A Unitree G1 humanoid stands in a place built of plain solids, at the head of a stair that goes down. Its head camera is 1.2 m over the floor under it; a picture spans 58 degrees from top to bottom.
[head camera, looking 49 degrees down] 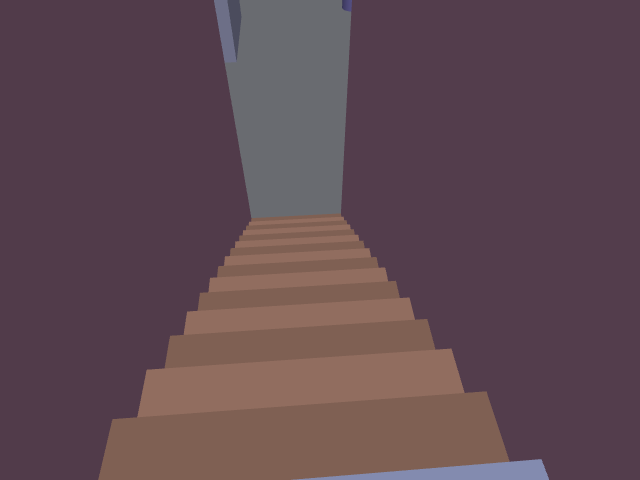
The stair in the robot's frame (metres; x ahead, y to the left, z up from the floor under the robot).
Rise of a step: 0.20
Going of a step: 0.25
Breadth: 1.22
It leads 4 degrees to the left of straight ahead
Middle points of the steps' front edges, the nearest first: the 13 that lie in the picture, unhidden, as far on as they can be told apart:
0.51 0.05 -0.20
0.77 0.07 -0.40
1.02 0.09 -0.59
1.27 0.11 -0.79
1.53 0.13 -0.99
1.78 0.15 -1.19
2.04 0.17 -1.39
2.29 0.18 -1.59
2.54 0.20 -1.78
2.80 0.22 -1.98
3.05 0.24 -2.18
3.30 0.26 -2.38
3.56 0.28 -2.58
